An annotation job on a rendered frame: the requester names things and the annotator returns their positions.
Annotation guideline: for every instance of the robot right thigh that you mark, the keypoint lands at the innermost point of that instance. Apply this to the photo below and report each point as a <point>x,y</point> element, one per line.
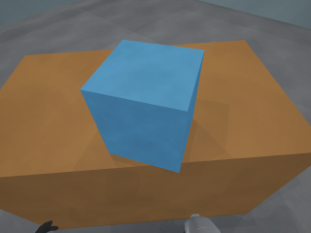
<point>200,224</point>

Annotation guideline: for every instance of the carton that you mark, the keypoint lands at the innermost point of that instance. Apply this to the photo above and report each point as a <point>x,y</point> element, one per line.
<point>142,100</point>

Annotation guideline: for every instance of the pedestal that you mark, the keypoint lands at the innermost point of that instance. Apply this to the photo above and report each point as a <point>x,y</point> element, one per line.
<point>247,139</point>

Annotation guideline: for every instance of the left robot hand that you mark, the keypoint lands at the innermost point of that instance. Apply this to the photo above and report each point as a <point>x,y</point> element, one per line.
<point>46,227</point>

